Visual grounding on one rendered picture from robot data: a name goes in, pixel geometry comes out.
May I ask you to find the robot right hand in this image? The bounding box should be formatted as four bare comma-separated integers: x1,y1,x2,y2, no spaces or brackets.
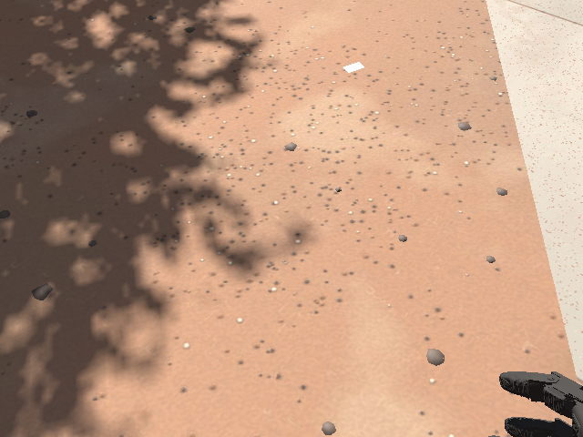
488,371,583,437

